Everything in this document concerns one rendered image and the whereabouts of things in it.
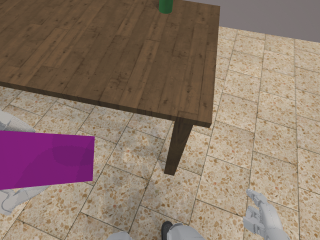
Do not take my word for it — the robot right thigh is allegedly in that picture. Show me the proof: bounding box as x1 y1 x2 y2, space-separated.
167 225 206 240

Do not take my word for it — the robot right forearm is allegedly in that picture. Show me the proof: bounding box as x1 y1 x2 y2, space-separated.
264 228 291 240

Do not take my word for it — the robot right hand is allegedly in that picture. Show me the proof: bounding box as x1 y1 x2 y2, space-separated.
243 188 284 238

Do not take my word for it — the robot left hand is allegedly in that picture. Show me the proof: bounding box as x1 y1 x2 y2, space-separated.
0 108 50 216

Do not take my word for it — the right robot foot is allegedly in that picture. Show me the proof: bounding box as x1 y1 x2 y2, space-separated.
161 221 173 240

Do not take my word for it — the table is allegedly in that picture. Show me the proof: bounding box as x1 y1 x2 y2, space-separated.
0 0 220 176

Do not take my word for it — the sponge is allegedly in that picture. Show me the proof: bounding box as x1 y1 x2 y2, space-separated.
0 130 95 190

